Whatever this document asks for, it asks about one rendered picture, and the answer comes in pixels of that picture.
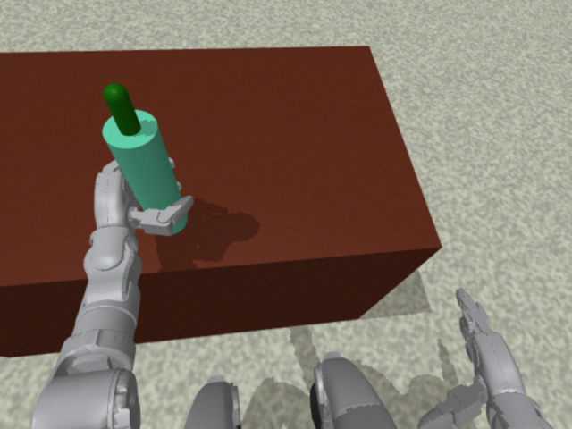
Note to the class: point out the right robot hand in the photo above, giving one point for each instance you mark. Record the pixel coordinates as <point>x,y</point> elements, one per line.
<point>496,371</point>

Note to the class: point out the left robot arm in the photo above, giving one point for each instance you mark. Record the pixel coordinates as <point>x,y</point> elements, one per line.
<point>92,385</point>

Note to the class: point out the bottle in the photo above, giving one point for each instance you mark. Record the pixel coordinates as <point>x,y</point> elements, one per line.
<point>135,141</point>

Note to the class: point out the right robot arm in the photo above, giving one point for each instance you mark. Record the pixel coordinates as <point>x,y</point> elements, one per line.
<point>514,411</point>

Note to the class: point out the left robot hand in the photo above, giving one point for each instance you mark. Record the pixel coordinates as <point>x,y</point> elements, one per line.
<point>116,205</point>

